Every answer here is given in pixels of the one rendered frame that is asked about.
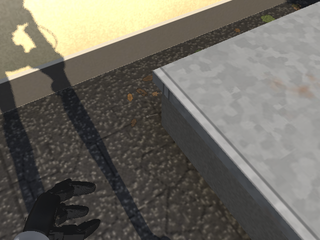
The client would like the left robot hand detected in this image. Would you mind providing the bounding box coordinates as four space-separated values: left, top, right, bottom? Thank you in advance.
23 178 101 240

